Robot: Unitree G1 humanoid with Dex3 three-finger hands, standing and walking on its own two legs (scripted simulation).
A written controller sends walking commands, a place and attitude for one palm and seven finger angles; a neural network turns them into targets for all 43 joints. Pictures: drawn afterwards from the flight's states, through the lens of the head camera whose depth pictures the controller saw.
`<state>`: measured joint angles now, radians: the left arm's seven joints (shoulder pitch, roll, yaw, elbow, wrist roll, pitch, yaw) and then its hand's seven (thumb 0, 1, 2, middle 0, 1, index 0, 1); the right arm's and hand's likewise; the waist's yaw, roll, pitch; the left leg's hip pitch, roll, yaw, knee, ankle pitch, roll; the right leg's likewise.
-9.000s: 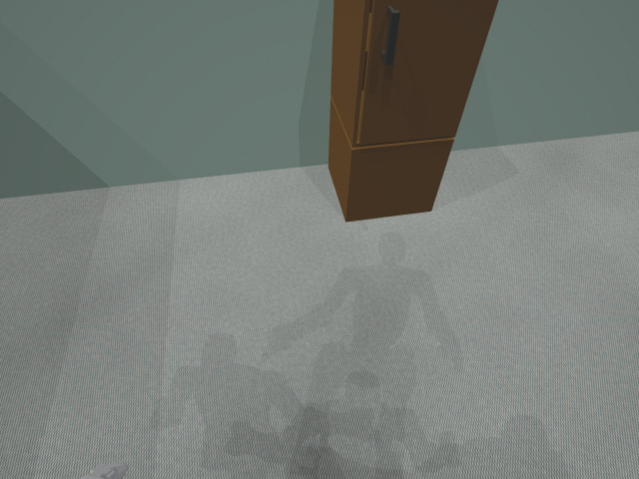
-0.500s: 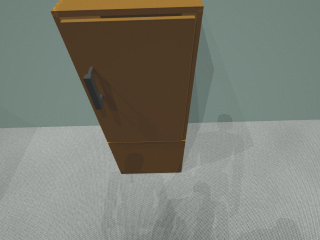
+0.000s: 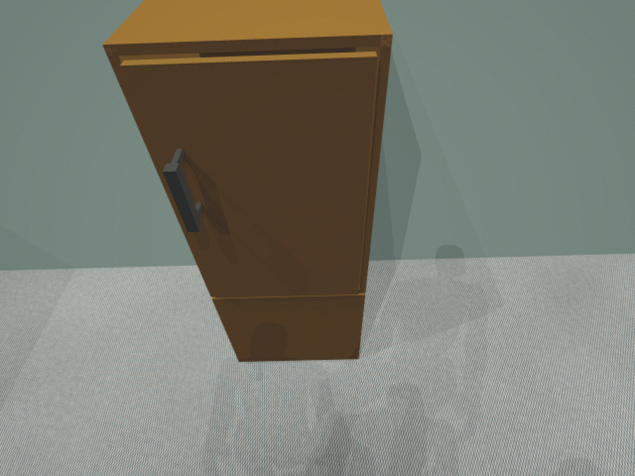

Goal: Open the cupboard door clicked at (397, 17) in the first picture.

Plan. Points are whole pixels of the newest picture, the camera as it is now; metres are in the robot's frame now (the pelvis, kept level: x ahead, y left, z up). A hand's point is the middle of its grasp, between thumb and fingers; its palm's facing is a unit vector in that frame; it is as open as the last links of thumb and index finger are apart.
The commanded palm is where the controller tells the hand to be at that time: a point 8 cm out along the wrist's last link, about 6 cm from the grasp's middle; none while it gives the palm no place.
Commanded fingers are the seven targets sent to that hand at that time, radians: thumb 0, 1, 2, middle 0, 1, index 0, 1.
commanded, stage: raise the hand with hooked fingers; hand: left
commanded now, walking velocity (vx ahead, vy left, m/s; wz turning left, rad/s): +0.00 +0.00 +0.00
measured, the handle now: (186, 191) +0.55 +0.26 +0.04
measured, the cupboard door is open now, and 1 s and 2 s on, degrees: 0 0 0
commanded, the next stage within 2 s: none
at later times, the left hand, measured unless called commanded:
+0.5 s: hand out of the picture +0.13 +0.20 -0.05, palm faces +0.08 -1.00 +0.00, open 8.8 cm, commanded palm +0.13 +0.26 -0.03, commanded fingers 0.00 0.34 0.66 -0.24 -0.66 -0.24 -0.66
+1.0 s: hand (114, 424) +0.18 +0.26 +0.00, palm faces +0.07 -0.99 -0.08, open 11.8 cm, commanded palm +0.15 +0.31 +0.01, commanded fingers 0.00 -0.24 0.41 -0.28 -1.03 -0.28 -1.03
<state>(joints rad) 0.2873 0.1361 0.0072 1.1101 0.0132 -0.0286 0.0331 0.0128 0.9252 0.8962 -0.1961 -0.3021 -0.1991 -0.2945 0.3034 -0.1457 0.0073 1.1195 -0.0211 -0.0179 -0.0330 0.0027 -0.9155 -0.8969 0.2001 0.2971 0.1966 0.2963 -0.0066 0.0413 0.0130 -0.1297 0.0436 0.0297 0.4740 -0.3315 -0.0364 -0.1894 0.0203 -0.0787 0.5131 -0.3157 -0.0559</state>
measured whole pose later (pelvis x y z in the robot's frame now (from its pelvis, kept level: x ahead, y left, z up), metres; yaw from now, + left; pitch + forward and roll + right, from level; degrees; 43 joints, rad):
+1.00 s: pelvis -0.06 +0.04 -0.06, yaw +1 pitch +11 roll -2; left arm 0.27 0.27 0.25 0.08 -0.28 -0.34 -0.25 0.00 -0.02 0.50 -0.26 -0.89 -0.27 -0.89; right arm 0.32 -0.27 0.01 0.58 0.02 -0.24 -0.06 0.01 -0.90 -0.90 0.21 0.30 0.20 0.30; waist -0.02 0.03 -0.09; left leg -0.72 0.01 0.00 1.01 -0.48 0.02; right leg -0.73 -0.03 -0.09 0.95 -0.41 -0.01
